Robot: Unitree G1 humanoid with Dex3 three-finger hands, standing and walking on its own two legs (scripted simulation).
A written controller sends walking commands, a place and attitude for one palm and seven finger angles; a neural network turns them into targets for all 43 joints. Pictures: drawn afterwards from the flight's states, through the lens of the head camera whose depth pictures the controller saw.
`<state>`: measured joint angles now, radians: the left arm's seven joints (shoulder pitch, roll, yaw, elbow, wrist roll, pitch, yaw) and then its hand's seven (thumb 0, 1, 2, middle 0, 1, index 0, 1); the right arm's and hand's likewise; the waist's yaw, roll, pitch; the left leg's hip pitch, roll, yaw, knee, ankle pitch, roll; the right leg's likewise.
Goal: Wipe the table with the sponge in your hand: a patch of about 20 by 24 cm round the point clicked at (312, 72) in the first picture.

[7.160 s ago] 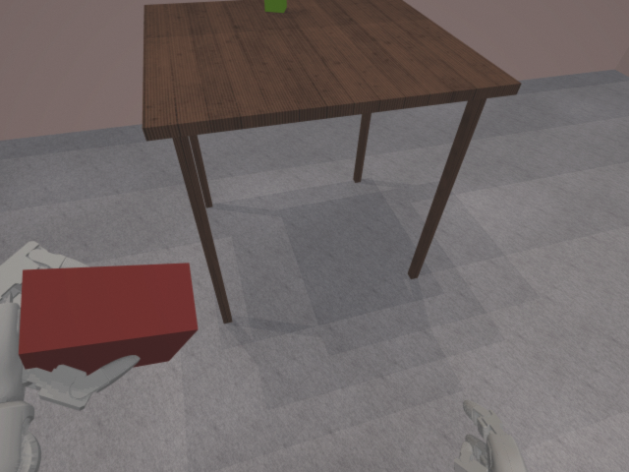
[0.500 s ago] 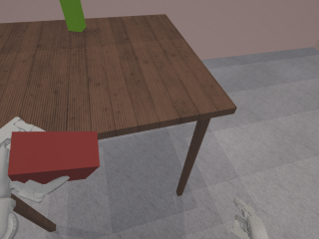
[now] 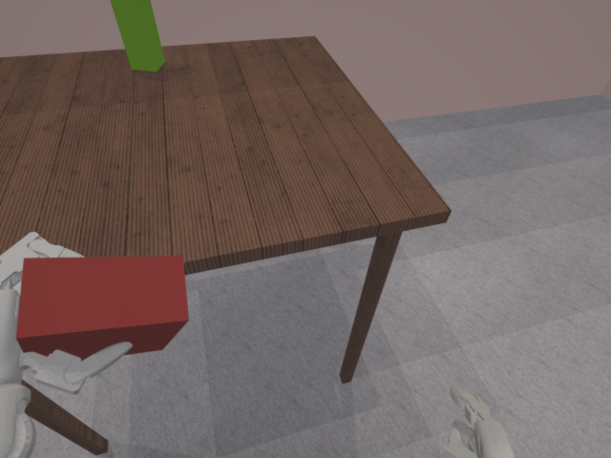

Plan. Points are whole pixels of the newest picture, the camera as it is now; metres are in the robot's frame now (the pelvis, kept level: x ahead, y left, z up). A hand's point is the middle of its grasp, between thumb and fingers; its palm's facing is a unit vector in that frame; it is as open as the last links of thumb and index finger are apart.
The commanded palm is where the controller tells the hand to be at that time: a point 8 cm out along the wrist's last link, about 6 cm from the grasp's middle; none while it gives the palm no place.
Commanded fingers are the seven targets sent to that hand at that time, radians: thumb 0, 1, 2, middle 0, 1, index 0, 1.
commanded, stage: shuffle to correct the standing spot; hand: left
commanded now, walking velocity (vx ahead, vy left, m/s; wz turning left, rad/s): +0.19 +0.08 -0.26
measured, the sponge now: (130, 310) +0.23 +0.21 +0.13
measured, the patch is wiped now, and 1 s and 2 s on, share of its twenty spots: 0.00 0.00 0.00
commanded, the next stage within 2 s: come to a stop and stand still in 0.42 s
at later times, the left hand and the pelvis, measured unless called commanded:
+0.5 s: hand (132, 233) +0.31 +0.24 +0.16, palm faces +0.34 -0.86 -0.39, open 10.5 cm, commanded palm +0.26 +0.27 +0.17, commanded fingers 0.00 0.10 1.30 -1.20 -1.60 -1.20 -1.60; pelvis +0.07 +0.01 -0.02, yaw -6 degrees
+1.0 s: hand (152, 203) +0.35 +0.23 +0.16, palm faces +0.30 -0.89 -0.34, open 10.5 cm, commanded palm +0.31 +0.27 +0.17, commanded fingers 0.00 0.10 1.30 -1.20 -1.60 -1.20 -1.60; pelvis +0.11 +0.02 -0.01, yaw -8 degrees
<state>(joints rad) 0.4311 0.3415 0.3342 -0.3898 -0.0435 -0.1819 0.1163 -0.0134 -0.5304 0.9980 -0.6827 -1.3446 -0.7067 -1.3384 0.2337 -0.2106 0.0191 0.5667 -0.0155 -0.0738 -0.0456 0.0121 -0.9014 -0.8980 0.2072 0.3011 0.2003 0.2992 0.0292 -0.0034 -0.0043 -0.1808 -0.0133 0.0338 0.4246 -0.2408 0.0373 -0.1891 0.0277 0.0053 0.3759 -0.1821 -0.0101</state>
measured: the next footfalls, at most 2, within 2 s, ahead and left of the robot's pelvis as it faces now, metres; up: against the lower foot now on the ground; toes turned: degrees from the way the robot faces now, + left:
left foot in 0.40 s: +0.10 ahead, +0.11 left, +0.00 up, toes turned -2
right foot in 0.64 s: +0.17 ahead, -0.10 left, +0.00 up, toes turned -13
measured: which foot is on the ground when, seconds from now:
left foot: down 0.00-0.28, up 0.30-0.38, down 0.40-0.68, up 0.70-0.92, down 0.94-1.00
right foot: down 0.00-0.42, up 0.44-0.62, down 0.64-1.00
